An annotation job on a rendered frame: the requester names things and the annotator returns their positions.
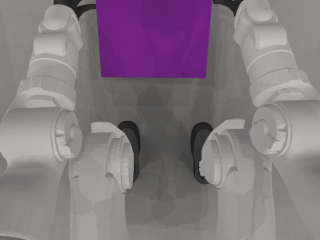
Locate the robot left upper arm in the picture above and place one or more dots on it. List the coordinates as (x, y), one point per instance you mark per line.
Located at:
(36, 143)

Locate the robot right upper arm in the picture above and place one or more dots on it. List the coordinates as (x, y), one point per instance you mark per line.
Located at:
(288, 132)

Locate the robot right hand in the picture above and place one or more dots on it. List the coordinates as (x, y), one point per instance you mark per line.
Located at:
(232, 5)

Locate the left robot thigh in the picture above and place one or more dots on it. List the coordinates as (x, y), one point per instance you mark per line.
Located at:
(97, 193)

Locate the right robot forearm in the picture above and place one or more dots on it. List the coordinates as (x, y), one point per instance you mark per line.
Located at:
(268, 57)

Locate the left robot forearm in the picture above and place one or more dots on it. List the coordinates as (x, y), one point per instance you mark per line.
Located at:
(53, 64)

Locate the carton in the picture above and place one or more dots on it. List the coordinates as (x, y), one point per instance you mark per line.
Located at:
(153, 38)

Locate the robot left hand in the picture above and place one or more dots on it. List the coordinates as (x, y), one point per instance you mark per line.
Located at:
(73, 5)

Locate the robot right shin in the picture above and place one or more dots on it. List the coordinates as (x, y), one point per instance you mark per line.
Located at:
(234, 123)

